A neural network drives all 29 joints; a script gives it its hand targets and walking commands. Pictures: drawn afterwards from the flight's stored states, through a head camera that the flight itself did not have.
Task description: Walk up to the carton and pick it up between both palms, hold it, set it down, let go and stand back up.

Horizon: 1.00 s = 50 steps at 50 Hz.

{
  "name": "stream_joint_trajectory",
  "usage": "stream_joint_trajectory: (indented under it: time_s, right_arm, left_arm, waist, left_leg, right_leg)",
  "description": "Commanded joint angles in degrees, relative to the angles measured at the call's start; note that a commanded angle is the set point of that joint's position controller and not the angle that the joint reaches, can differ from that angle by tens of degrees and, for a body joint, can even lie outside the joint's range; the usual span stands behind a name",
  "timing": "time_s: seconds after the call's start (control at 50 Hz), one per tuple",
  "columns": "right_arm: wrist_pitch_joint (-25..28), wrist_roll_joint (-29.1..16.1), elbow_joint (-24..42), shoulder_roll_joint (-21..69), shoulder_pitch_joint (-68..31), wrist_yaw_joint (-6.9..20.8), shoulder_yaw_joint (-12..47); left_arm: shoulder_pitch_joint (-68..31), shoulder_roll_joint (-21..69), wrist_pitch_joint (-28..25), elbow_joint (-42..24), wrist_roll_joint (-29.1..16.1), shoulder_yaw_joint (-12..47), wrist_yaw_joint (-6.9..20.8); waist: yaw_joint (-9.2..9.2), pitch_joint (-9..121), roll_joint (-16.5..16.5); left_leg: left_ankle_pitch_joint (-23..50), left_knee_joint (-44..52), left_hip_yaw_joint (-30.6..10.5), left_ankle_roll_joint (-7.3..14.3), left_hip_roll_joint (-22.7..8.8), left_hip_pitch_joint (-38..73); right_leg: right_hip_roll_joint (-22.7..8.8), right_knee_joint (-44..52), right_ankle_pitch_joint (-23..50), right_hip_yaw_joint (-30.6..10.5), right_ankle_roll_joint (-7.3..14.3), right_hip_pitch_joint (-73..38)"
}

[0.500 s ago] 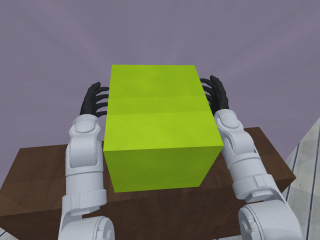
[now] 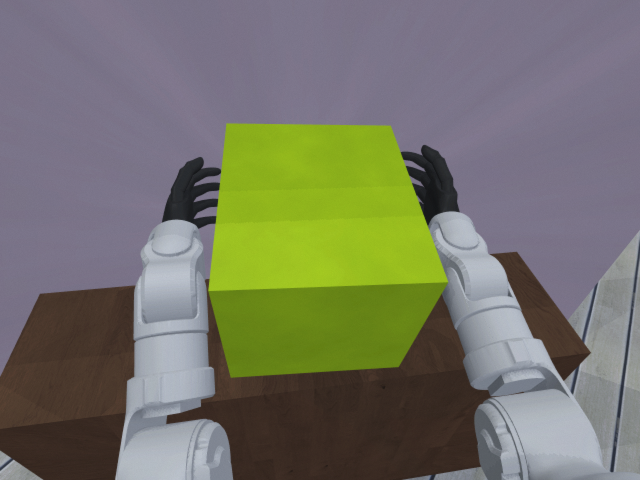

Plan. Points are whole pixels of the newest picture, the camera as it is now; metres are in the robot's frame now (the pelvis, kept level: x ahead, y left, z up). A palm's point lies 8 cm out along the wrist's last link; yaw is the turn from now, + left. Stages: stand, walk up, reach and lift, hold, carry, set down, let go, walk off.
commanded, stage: hold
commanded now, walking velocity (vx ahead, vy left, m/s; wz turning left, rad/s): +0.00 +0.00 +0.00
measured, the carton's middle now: (313, 246) +0.36 +0.01 +0.13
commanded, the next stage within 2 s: none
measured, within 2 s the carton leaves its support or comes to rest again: neither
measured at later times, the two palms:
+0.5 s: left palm (180, 227) +0.35 +0.16 +0.18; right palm (437, 213) +0.36 -0.15 +0.18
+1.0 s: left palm (182, 225) +0.36 +0.16 +0.17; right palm (437, 211) +0.37 -0.15 +0.18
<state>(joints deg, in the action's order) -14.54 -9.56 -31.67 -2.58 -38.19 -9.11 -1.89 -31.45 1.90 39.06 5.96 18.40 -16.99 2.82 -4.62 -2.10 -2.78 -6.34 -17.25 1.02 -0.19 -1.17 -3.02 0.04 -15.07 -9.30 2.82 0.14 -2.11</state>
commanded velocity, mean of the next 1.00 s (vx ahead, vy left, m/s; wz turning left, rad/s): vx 0.00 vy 0.00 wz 0.00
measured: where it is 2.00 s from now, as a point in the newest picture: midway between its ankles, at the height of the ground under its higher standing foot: outside the picture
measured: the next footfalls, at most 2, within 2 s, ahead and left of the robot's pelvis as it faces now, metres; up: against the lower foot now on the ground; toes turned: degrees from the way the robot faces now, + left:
none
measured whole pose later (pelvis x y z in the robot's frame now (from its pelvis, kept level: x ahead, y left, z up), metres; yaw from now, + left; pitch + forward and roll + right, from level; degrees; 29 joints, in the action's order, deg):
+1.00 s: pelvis +0.00 +0.00 +0.00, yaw +0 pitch -8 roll -1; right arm -14.5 -10.0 -30.3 -2.6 -37.1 -9.3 -1.2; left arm -30.0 2.1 39.5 3.9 18.5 -16.5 2.8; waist -4.6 -2.2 -2.8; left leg -6.6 -17.3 1.0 -0.3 -1.3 -2.7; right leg 0.2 -14.8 -9.4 3.1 0.3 -2.6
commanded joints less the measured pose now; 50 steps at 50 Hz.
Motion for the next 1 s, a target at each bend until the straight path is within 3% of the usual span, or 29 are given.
stream_joint_trajectory:
  time_s: [0.0,0.24,0.36,0.44,0.56,0.76,0.98]
  right_arm:
    - [3.9,-2.9,16.1,31.3,-39.3,3.8,20.1]
    - [3.6,-3.8,19.1,31.4,-37.0,3.3,22.5]
    - [3.3,-3.3,19.3,31.6,-36.6,3.4,22.1]
    - [3.0,-3.1,18.8,31.2,-36.9,3.3,21.3]
    - [2.9,-2.4,16.4,31.2,-38.0,3.7,20.1]
    - [3.5,-2.3,15.9,31.5,-39.2,4.0,20.1]
    - [3.7,-3.2,17.5,31.5,-37.1,3.5,21.2]
  left_arm:
    - [-35.4,29.3,-3.6,-7.3,-7.3,27.5,6.9]
    - [-33.4,28.7,-3.4,-11.0,-7.6,29.2,7.2]
    - [-33.1,28.7,-3.2,-10.8,-7.7,28.9,7.4]
    - [-34.4,28.4,-3.0,-10.7,-7.8,28.8,7.5]
    - [-34.2,28.8,-2.8,-7.2,-6.9,27.2,7.6]
    - [-35.7,29.1,-3.2,-7.3,-7.3,27.1,7.3]
    - [-34.4,28.9,-3.3,-10.0,-7.7,28.5,7.0]
  waist:
    - [-0.35,20.9,3.9]
    - [-0.48,21.4,4.2]
    - [0.01,20.1,3.3]
    - [-0.94,20.1,3.5]
    - [-0.36,18.1,3.5]
    - [-0.11,19.4,3.5]
    - [-0.60,21.5,3.8]
  left_leg:
    - [10.0,-0.7,1.9,-0.8,2.6,13.1]
    - [14.9,-1.9,1.8,-1.3,2.9,14.2]
    - [13.1,-1.1,2.0,-0.9,2.9,13.4]
    - [11.3,-0.9,2.0,-0.9,2.9,13.0]
    - [7.7,0.4,2.0,-0.6,2.9,11.6]
    - [7.6,0.3,1.9,-0.6,2.4,12.1]
    - [12.9,-1.2,1.9,-1.1,2.8,13.9]
  right_leg:
    - [2.4,2.1,7.7,2.3,-2.0,1.9]
    - [2.4,1.5,12.4,2.4,-2.3,0.7]
    - [2.5,1.9,10.7,2.5,-2.3,1.3]
    - [2.4,2.1,9.4,2.3,-2.3,1.7]
    - [2.1,2.6,6.4,2.2,-2.4,2.1]
    - [2.2,2.4,5.9,2.4,-2.0,2.4]
    - [2.6,1.9,10.4,2.5,-2.2,1.1]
